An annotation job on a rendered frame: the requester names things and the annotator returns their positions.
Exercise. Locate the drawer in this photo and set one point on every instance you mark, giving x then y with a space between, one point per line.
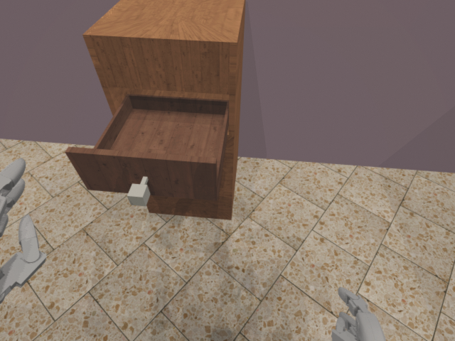
177 142

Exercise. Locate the handle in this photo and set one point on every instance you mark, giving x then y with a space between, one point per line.
139 193

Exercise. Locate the cabinet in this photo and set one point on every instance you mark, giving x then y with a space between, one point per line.
176 48

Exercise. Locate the left robot hand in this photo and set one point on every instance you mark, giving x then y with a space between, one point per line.
21 266

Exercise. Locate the right robot hand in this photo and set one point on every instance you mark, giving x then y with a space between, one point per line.
365 327

